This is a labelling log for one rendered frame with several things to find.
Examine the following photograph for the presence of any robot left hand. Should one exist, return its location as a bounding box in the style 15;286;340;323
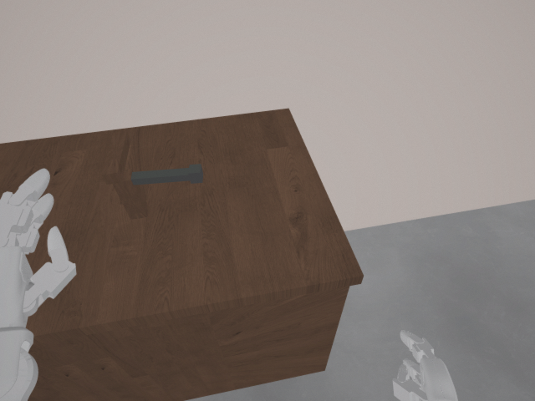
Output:
0;168;76;328

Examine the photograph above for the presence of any robot right hand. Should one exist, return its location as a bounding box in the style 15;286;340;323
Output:
393;330;458;401

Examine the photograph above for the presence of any left robot forearm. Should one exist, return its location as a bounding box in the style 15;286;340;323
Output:
0;327;38;401

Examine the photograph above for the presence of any tap lever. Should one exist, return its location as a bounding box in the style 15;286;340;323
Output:
131;164;203;185

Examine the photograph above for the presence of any counter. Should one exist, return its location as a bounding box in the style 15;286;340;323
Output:
0;109;364;401

